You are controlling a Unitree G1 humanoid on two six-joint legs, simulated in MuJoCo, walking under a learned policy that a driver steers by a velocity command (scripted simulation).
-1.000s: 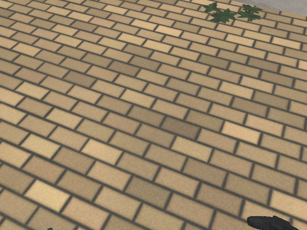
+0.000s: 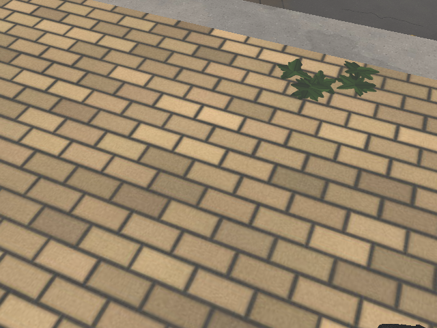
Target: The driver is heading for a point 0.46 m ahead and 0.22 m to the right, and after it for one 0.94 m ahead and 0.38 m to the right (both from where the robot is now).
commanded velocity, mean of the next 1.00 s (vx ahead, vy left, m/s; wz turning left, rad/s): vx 0.50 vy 0.00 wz -0.48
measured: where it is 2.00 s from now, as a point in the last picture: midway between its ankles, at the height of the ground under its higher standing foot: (363, 221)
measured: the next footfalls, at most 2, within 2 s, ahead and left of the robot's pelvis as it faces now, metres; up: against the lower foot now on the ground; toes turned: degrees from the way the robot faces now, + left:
left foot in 0.10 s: +0.23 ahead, +0.15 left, +0.00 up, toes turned +0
right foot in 0.62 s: +0.46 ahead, -0.16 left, +0.00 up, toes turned -22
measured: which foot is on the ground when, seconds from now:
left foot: up 0.00-0.08, down 0.10-0.64, up 0.66-1.00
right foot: down 0.00-0.12, up 0.14-0.60, down 0.62-1.00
